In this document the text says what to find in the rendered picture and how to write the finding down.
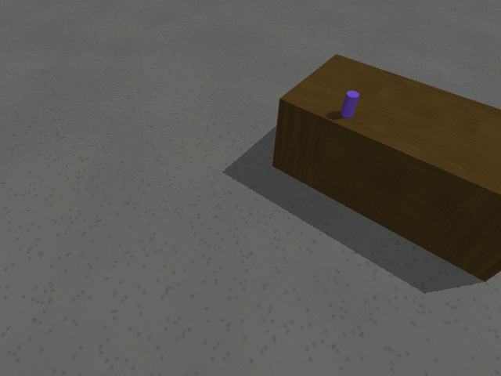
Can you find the can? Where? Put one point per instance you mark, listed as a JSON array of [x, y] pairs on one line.
[[349, 105]]

